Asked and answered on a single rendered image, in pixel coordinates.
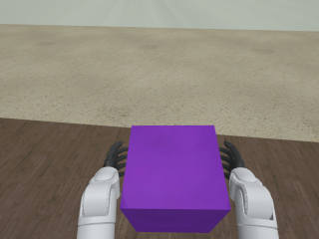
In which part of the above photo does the right robot hand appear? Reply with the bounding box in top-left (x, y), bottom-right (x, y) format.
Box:
top-left (218, 141), bottom-right (245, 180)

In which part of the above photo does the right robot forearm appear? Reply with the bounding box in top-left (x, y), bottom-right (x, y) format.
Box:
top-left (228, 167), bottom-right (279, 239)

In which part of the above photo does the left robot hand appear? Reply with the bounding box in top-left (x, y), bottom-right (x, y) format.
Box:
top-left (103, 141), bottom-right (129, 177)

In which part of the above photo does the left robot forearm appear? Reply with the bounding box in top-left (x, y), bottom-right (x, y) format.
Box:
top-left (77, 166), bottom-right (121, 239)

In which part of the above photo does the carton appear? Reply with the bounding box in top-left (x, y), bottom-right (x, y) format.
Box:
top-left (120, 125), bottom-right (231, 233)

